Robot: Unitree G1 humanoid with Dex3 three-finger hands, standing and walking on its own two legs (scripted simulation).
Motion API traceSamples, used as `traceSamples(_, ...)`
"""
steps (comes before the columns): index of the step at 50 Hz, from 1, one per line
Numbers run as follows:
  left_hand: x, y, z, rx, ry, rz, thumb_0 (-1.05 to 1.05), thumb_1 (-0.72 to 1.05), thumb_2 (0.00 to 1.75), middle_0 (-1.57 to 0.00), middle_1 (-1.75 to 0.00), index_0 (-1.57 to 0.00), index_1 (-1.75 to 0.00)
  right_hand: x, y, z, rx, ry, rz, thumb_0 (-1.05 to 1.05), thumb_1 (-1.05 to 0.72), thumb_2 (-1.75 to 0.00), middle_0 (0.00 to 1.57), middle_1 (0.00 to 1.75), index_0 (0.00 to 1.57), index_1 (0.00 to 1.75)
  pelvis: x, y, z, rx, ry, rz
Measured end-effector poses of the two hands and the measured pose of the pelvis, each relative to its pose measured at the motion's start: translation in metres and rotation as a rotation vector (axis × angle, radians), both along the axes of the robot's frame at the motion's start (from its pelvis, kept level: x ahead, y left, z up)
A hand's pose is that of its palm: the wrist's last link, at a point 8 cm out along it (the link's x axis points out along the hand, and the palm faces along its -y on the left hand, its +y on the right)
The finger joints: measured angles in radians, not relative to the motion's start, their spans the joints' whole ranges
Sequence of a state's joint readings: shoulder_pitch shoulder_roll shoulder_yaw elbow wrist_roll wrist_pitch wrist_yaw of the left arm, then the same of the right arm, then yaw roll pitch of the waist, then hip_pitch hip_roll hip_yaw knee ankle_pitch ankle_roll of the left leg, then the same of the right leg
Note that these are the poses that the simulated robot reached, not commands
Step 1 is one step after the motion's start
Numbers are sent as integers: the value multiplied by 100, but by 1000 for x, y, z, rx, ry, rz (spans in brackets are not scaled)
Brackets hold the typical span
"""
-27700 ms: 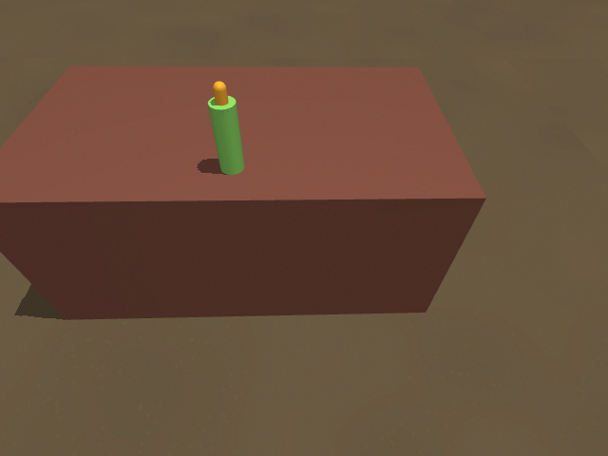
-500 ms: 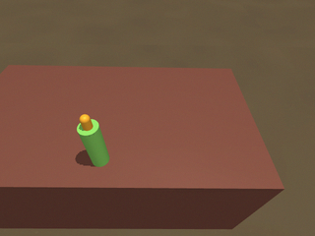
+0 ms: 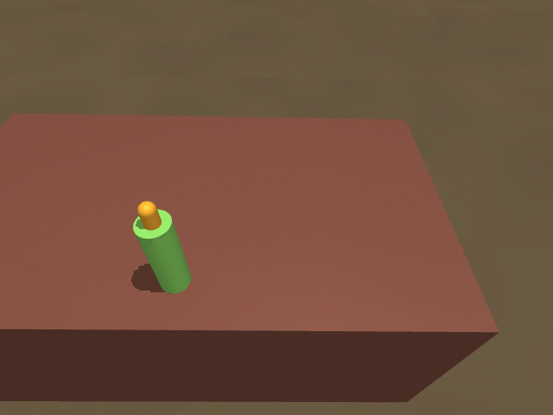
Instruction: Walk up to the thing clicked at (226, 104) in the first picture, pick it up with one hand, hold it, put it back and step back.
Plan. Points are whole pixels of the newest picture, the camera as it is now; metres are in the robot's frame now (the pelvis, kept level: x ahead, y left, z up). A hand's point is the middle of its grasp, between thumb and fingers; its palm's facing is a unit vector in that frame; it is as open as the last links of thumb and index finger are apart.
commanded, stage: stand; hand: left
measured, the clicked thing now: (162, 247) +0.43 +0.22 -0.06
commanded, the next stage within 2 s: step back in 0.24 s
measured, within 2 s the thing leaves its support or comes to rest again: neither
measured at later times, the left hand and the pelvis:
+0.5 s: hand out of the picture +0.05 +0.25 -0.17, palm faces -0.01 -0.90 -0.43, open 7.4 cm; pelvis -0.04 -0.03 -0.02, yaw -1 degrees
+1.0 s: hand out of the picture -0.04 +0.26 -0.18, palm faces +0.08 -0.92 -0.38, open 7.4 cm; pelvis -0.15 -0.01 -0.03, yaw +5 degrees
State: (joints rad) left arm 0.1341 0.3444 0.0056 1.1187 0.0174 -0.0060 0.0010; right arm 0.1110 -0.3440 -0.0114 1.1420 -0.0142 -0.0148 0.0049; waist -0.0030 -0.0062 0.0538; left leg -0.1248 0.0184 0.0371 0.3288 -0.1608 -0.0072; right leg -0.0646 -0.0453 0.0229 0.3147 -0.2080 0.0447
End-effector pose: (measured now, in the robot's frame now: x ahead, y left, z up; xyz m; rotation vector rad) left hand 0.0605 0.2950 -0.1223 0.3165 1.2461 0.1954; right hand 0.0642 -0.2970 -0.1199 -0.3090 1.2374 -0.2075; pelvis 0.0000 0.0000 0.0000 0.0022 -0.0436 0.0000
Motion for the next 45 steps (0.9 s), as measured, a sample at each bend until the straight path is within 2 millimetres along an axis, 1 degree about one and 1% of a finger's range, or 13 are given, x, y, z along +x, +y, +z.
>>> traceSamples(13, 3, -1, 0, -3, -6, 0, 1, 90, 89, -20, -30, -20, -30, 3, -2, 1, -3, 1, 0, 0, -91, -89, 20, 30, 21, 30, 1, 0, -1, -1, 8, 1)
traceSamples(16, 5, 4, -2, 11, -15, 13, 1, 90, 89, -20, -30, -20, -30, 3, -6, -1, -4, -2, -8, 0, -91, -89, 20, 30, 21, 30, -8, -2, -4, 3, 13, -1)
traceSamples(19, 3, 7, -3, 37, -20, 9, 1, 90, 89, -20, -30, -20, -30, 3, -15, -3, -11, -13, -9, 0, -91, -89, 20, 30, 21, 30, -20, -8, -9, 6, 13, -4)
traceSamples(23, -7, 4, -1, 76, -19, 9, 1, 90, 89, -20, -30, -20, -30, 3, -33, -11, -21, -34, 8, 0, -91, -89, 20, 30, 21, 30, -34, -22, -17, 8, 15, -6)
traceSamples(26, -24, -6, -2, 106, -20, 7, 0, 90, 90, -20, -30, -20, -30, 4, -49, -24, -17, -56, 11, 0, -91, -89, 20, 30, 21, 30, -44, -34, -26, 12, 15, -13)
traceSamples(28, -37, -14, 1, 109, 0, -2, 0, 90, 89, -20, -30, -20, -30, 3, -54, -28, -18, -61, 9, 0, -91, -89, 20, 30, 21, 30, -52, -38, -26, 11, 8, -8)
traceSamples(30, -49, -21, 6, 105, 15, -2, 1, 90, 89, -20, -30, -20, -30, -2, -55, -28, -10, -57, 11, 0, -91, -89, 20, 30, 21, 30, -58, -39, -21, 25, 12, -10)
traceSamples(32, -56, -26, 10, 104, 19, 1, 1, 90, 89, -20, -30, -20, -30, -11, -55, -27, -2, -47, 17, 0, -91, -89, 20, 30, 21, 30, -64, -40, -17, 28, 23, -2)
traceSamples(37, -58, -31, 15, 102, -62, 18, 1, 90, 89, -20, -30, -20, -30, -44, -53, -31, -14, 33, 71, 0, -91, -89, 20, 30, 21, 30, -80, -41, -16, 26, 36, 35)
traceSamples(41, -65, -28, 12, 92, -132, 33, 1, 90, 89, -20, -30, -21, -30, -65, -47, -32, -31, 76, 114, 0, -91, -89, 20, 30, 21, 30, -98, -37, -19, 20, 31, 68)
traceSamples(45, -84, -15, 1, 72, -154, 42, 1, 90, 89, -20, -30, -21, -30, -78, -37, -28, -49, 52, 143, 0, -91, -89, 20, 30, 21, 30, -120, -27, -26, 10, 20, 92)
